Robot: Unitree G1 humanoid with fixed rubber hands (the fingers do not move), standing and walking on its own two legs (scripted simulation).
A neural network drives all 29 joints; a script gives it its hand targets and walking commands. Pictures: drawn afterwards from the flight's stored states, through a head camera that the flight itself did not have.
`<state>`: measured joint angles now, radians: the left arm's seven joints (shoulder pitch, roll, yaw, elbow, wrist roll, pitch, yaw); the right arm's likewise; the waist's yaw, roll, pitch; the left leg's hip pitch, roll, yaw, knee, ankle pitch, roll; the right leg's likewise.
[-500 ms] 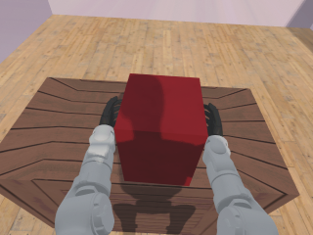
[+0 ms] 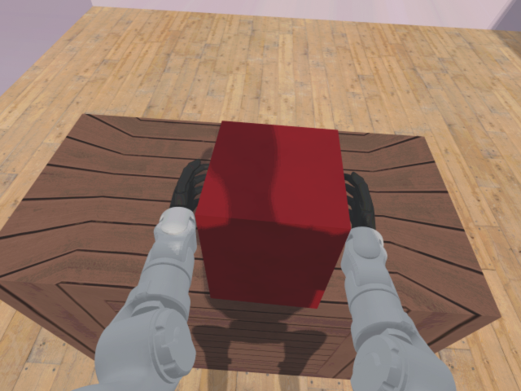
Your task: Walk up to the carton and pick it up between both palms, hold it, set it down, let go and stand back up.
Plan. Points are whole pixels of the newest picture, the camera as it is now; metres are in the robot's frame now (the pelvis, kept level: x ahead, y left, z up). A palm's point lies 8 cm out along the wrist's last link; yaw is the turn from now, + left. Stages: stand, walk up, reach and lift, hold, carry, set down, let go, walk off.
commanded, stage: set down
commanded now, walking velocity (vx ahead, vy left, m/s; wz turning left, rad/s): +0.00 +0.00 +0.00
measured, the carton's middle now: (271, 218) +0.41 +0.00 +0.01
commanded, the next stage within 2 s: none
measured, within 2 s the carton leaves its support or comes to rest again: rests again in 0.04 s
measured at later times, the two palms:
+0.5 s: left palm (184, 204) +0.41 +0.15 +0.05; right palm (357, 221) +0.38 -0.14 +0.05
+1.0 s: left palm (186, 209) +0.41 +0.15 +0.03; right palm (358, 223) +0.38 -0.14 +0.04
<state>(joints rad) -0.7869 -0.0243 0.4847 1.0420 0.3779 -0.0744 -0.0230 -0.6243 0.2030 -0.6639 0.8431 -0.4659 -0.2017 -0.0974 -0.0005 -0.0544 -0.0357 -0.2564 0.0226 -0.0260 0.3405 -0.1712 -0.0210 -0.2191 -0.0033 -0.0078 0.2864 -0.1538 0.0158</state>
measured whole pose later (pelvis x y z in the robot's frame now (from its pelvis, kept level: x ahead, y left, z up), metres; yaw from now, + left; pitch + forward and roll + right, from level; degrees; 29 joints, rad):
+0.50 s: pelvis +0.01 +0.00 +0.00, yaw +0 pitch +4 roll -1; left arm -0.75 -0.06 0.53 0.96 0.41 -0.13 -0.05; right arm -0.61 0.21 -0.67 0.85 -0.48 -0.31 -0.10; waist 0.00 -0.05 0.02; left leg -0.23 0.02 -0.02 0.35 -0.20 -0.02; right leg -0.19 -0.01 0.00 0.29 -0.17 0.02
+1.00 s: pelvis +0.00 +0.01 +0.00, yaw -2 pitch +6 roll -1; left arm -0.78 0.00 0.48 1.02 0.39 -0.12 -0.01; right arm -0.67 0.15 -0.58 0.96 -0.42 -0.31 -0.11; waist -0.02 -0.06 0.03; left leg -0.28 0.02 0.00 0.37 -0.19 -0.01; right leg -0.25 0.00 0.02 0.31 -0.16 0.02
